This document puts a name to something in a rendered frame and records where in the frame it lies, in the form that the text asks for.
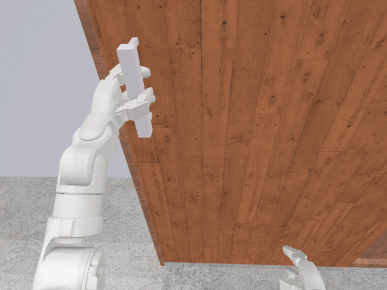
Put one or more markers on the wardrobe door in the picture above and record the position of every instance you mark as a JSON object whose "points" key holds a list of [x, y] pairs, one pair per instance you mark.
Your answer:
{"points": [[378, 250], [269, 125]]}

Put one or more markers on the handle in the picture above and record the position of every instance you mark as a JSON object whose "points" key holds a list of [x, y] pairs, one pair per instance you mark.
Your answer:
{"points": [[131, 70]]}

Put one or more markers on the left robot forearm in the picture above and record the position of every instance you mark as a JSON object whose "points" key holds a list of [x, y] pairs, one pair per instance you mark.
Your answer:
{"points": [[82, 177]]}

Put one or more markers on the left robot upper arm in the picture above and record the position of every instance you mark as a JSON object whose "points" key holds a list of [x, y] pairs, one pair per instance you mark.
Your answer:
{"points": [[72, 268]]}

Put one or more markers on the right robot hand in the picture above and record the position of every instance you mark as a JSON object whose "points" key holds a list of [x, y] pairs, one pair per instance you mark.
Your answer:
{"points": [[306, 278]]}

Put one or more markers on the left robot hand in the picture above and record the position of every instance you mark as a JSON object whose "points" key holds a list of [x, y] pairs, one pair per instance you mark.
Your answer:
{"points": [[109, 99]]}

